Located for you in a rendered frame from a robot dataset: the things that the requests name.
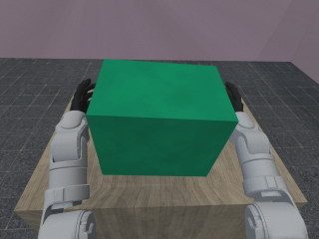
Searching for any robot right forearm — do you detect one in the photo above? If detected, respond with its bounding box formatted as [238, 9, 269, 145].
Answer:
[228, 112, 308, 239]

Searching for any robot left upper arm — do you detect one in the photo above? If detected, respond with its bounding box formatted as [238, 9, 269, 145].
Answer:
[39, 209, 98, 239]

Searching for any pedestal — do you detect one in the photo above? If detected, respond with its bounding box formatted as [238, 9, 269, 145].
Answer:
[14, 90, 308, 239]

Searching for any robot right upper arm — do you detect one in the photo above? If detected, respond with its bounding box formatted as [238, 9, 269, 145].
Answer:
[244, 202, 307, 239]

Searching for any carton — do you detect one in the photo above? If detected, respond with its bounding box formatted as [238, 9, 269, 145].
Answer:
[86, 59, 239, 177]

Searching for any left robot hand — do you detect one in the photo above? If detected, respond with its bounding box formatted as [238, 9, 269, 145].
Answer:
[70, 78, 96, 114]

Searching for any robot left forearm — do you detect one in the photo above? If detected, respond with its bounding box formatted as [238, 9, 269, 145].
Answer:
[38, 111, 90, 239]

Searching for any right robot hand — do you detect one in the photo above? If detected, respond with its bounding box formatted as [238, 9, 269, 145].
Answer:
[225, 82, 243, 113]

